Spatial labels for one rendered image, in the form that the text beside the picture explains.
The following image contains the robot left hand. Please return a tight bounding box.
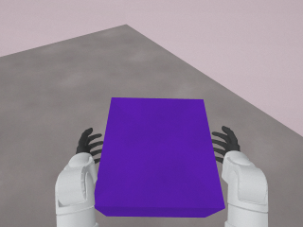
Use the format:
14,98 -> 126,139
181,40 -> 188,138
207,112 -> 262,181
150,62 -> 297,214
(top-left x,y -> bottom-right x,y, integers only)
76,128 -> 103,164

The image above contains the carton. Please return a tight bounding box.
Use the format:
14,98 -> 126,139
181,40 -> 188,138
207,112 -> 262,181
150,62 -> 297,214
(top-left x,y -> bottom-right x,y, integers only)
94,97 -> 225,218

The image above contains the right robot forearm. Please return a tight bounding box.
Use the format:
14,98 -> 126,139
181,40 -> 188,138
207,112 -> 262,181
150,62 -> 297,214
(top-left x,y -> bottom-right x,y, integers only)
222,150 -> 269,227

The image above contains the robot right hand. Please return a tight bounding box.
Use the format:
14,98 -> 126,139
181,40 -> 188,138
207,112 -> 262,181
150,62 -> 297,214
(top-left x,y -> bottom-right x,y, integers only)
211,126 -> 241,164

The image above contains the left robot forearm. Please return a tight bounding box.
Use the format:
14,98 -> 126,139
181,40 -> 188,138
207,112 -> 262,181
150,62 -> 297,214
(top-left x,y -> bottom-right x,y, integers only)
55,152 -> 99,227

